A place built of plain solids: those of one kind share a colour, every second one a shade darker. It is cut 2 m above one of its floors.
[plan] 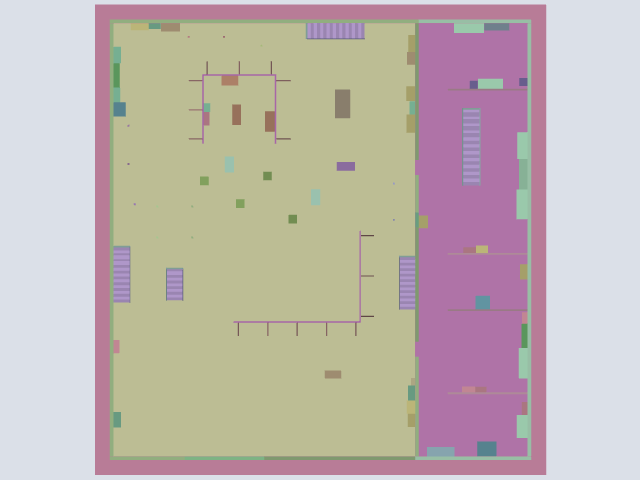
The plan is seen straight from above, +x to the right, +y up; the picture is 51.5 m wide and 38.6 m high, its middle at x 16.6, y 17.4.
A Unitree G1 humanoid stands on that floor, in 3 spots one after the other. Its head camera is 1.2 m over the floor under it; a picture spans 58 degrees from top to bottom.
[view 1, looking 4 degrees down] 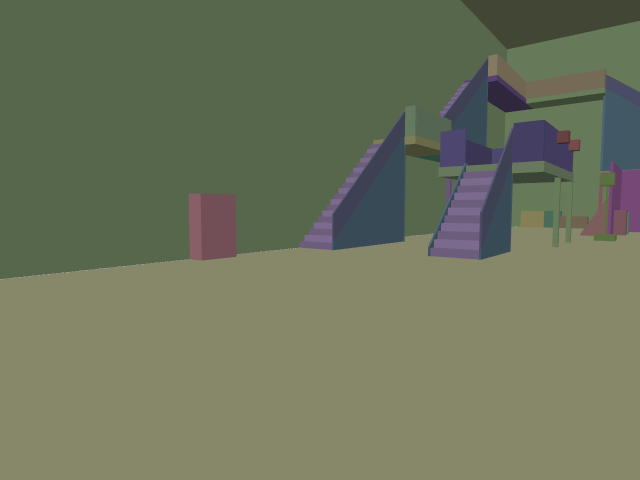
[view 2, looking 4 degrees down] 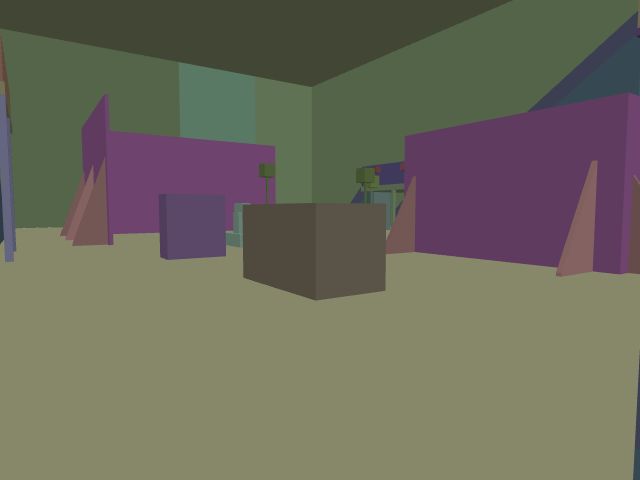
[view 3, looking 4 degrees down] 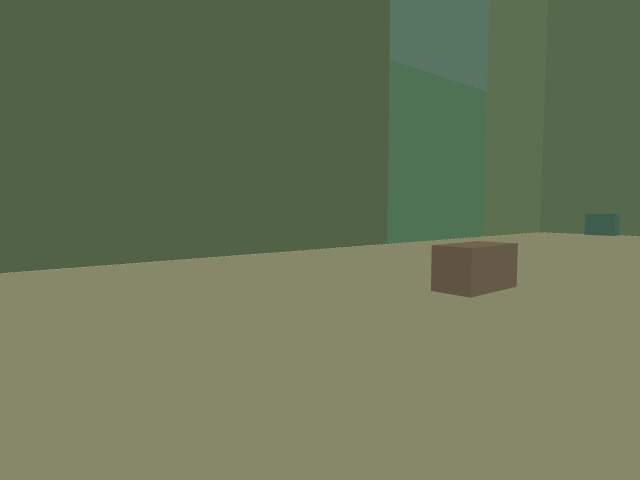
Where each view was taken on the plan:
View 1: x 8.91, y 2.00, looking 128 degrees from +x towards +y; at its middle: step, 13.50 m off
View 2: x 22.15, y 34.22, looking -124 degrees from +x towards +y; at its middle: cart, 5.70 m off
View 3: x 23.64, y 10.06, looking -130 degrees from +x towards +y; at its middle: wall_bay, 13.17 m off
